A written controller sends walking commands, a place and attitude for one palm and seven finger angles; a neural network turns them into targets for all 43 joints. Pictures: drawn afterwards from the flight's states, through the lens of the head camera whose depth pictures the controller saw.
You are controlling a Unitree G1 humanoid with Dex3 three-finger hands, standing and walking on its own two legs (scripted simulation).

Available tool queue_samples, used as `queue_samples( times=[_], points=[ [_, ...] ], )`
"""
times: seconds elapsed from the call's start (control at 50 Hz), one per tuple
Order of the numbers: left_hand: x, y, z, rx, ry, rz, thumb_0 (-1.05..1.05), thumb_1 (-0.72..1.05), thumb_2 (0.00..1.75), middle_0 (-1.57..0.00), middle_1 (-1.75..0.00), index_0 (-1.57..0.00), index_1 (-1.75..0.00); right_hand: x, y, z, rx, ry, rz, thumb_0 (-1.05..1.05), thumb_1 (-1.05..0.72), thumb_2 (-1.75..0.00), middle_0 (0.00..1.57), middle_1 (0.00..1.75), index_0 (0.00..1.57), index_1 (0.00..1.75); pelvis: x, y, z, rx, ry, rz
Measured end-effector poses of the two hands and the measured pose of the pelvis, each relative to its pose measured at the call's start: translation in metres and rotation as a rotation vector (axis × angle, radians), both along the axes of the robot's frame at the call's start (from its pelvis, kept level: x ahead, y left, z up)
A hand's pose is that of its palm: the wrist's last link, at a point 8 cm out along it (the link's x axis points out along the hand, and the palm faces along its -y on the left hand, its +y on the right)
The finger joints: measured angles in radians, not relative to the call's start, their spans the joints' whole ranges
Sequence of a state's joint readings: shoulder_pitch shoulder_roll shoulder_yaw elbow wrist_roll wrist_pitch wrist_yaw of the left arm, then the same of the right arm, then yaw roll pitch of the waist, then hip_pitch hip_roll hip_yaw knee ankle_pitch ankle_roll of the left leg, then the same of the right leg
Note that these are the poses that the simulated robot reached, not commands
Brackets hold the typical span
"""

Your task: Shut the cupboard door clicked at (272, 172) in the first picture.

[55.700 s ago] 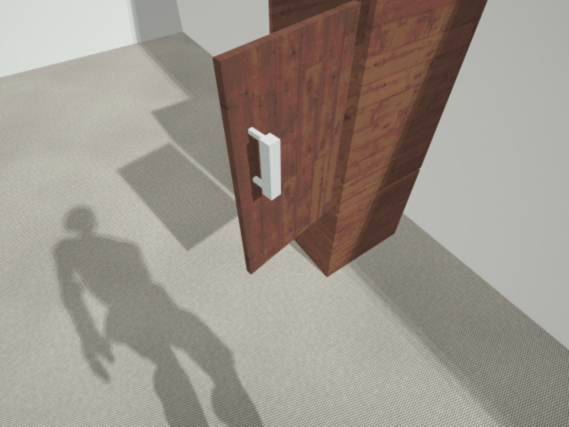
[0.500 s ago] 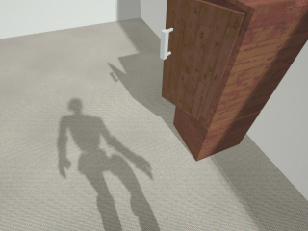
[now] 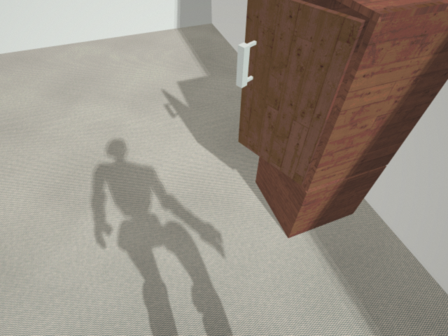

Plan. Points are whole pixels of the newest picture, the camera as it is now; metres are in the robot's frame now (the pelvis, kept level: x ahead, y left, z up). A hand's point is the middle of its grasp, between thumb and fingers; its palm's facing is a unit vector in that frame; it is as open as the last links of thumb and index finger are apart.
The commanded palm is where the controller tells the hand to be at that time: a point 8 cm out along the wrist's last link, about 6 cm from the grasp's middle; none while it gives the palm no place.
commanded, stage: walk to a spot facing it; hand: left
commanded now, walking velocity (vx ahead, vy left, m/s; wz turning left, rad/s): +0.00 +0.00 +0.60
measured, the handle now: (247, 64) +0.88 -0.04 +0.04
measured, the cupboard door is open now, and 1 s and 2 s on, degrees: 23 23 23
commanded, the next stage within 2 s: turn to face it in 1.96 s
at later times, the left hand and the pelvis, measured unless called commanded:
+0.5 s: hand out of the picture -0.01 +0.24 -0.17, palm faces +0.30 -0.91 -0.29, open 7.4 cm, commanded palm none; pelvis -0.02 +0.01 -0.01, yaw +18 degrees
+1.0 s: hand out of the picture -0.12 +0.21 -0.19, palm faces +0.61 -0.75 -0.25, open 7.4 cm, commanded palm none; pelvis -0.02 +0.01 -0.02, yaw +37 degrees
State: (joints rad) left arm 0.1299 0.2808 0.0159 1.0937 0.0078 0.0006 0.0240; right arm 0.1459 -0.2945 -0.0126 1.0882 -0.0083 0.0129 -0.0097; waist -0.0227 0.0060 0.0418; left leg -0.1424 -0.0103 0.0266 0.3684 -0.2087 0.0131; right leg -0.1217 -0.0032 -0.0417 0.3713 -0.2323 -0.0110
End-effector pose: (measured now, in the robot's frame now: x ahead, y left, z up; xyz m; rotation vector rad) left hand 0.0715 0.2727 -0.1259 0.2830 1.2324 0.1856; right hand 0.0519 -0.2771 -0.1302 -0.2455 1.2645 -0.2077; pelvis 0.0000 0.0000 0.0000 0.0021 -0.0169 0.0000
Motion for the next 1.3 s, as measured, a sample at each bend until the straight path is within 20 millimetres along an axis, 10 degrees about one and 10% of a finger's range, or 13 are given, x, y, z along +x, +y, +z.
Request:
queue_samples(
  times=[0.28, 0.44, 0.7, 0.98, 1.16, 1.3],
  points=[
    [-0.077, 0.005, -0.044, -0.081, 0.047, 0.217, 0.01, 0.9, 0.9, -0.2, -0.3, -0.2, -0.3, -0.004, 0.06, -0.027, 0.057, 0.072, 0.123, 0.0, -0.91, -0.9, 0.2, 0.3, 0.2, 0.3, -0.015, 0.022, -0.027, -0.01, -0.016, 0.179],
    [-0.097, 0.01, -0.019, -0.049, 0.028, 0.302, 0.01, 0.91, 0.9, -0.2, -0.3, -0.2, -0.3, 0.002, 0.067, -0.018, 0.069, 0.11, 0.218, 0.0, -0.91, -0.9, 0.21, 0.3, 0.21, 0.3, -0.024, 0.015, -0.011, -0.025, 0.034, 0.269],
    [-0.137, -0.033, -0.001, 0.003, -0.015, 0.452, 0.01, 0.91, 0.9, -0.2, -0.3, -0.2, -0.3, 0.087, 0.035, -0.018, 0.062, 0.022, 0.374, 0.0, -0.91, -0.9, 0.2, 0.3, 0.2, 0.3, -0.021, -0.019, -0.009, 0.016, 0.029, 0.447],
    [-0.221, -0.035, -0.036, -0.078, 0.034, 0.7, 0.01, 0.9, 0.9, -0.2, -0.3, -0.2, -0.3, 0.16, 0.131, -0.004, 0.055, -0.119, 0.695, 0.0, -0.91, -0.9, 0.2, 0.3, 0.2, 0.3, -0.025, 0.004, -0.024, 0.009, 0.03, 0.638],
    [-0.189, -0.01, -0.006, -0.027, -0.056, 0.753, 0.01, 0.91, 0.9, -0.2, -0.3, -0.19, -0.3, 0.154, 0.135, -0.012, 0.07, 0.021, 0.745, 0.0, -0.91, -0.9, 0.2, 0.3, 0.21, 0.3, 0.009, 0.014, -0.01, -0.013, 0.03, 0.739],
    [-0.159, -0.014, 0.001, 0.045, -0.129, 0.831, 0.01, 0.91, 0.9, -0.2, -0.3, -0.2, -0.3, 0.197, 0.141, -0.034, 0.06, 0.127, 0.798, 0.0, -0.91, -0.9, 0.2, 0.3, 0.2, 0.3, 0.055, 0.024, -0.019, 0.005, 0.025, 0.846]
  ],
)
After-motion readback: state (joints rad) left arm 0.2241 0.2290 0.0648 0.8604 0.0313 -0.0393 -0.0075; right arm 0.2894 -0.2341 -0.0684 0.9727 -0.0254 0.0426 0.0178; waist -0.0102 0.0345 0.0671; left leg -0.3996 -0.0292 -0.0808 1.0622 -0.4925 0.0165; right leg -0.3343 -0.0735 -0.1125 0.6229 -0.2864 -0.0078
